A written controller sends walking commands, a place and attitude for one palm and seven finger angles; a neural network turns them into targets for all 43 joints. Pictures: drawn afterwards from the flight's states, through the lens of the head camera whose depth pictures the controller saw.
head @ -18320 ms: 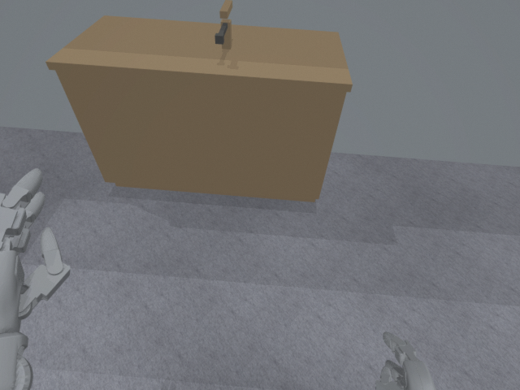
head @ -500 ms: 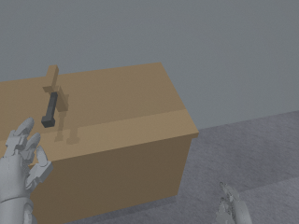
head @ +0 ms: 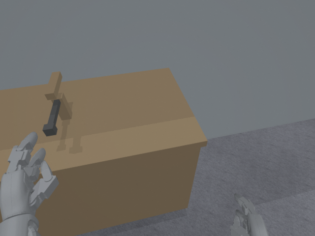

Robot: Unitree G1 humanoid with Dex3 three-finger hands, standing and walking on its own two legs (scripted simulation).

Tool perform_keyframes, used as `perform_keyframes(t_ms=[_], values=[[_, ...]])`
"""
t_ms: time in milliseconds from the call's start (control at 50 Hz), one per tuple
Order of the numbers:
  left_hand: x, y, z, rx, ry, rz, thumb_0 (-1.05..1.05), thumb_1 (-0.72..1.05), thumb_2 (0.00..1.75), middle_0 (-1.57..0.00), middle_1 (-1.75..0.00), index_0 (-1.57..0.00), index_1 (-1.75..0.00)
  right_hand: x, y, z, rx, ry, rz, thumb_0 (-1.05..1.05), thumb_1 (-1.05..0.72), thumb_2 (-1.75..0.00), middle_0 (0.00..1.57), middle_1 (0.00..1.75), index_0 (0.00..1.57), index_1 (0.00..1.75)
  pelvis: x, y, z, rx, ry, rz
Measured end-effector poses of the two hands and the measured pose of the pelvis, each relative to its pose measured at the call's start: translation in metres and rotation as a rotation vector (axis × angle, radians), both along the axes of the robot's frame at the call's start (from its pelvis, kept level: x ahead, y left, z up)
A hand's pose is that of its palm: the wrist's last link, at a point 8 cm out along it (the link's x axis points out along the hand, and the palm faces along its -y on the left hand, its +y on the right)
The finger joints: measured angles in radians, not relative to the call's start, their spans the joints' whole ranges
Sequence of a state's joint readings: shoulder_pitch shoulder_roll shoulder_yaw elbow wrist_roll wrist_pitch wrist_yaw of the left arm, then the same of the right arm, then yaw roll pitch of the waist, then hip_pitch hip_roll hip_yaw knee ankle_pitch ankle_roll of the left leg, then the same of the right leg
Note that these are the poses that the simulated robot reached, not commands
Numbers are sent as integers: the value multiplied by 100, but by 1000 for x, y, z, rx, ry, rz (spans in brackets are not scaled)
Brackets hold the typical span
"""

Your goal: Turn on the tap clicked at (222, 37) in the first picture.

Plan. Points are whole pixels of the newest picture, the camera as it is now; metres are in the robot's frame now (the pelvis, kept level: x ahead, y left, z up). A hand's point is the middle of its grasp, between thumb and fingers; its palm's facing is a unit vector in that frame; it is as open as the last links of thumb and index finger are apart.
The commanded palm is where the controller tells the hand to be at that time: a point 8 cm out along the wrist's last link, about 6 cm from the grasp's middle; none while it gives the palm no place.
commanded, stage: turn the palm inward beside the body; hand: left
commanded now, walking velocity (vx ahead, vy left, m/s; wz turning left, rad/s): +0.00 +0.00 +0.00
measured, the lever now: (50, 129) +0.37 +0.38 +0.06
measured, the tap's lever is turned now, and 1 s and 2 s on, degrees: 0 0 0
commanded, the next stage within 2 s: reach beside the lever's end, fingers flat in 0.28 s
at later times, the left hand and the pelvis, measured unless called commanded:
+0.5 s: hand (60, 175) +0.19 +0.23 +0.13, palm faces +0.51 -0.85 -0.13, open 7.4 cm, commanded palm +0.15 +0.27 +0.14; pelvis +0.01 -0.01 +0.00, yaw +0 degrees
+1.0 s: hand (50, 165) +0.23 +0.28 +0.11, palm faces +0.55 -0.82 -0.13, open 7.4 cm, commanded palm +0.19 +0.32 +0.11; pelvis +0.00 +0.00 +0.00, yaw -1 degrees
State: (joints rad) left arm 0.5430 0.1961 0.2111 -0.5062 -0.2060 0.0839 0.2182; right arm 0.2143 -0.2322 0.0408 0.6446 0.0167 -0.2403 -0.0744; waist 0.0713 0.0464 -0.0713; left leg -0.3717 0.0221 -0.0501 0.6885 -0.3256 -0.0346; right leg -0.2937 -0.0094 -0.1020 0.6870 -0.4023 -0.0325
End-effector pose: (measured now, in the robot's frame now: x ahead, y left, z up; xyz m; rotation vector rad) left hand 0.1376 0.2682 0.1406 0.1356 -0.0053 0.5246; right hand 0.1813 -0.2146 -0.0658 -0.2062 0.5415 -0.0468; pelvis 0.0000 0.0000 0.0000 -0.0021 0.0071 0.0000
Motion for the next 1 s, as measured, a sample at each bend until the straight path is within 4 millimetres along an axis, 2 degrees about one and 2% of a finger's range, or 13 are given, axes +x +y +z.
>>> perform_keyframes(t_ms=[240,480,1000], values=[[6,-6,1,-2,-7,3,2,90,90,-21,-30,-20,-30,9,-8,2,1,-8,-3,2,-91,-90,20,30,21,30,7,-5,1,6,1,-1],[10,-7,0,2,-2,5,2,90,90,-21,-30,-20,-30,8,-10,0,2,3,-9,2,-91,-90,20,30,21,30,7,-6,2,8,-2,-1],[41,42,-25,-9,10,64,2,90,90,-20,-30,-20,-29,-16,-20,-12,-29,103,-79,2,-91,-90,20,30,21,30,1,-1,2,3,23,-9]])
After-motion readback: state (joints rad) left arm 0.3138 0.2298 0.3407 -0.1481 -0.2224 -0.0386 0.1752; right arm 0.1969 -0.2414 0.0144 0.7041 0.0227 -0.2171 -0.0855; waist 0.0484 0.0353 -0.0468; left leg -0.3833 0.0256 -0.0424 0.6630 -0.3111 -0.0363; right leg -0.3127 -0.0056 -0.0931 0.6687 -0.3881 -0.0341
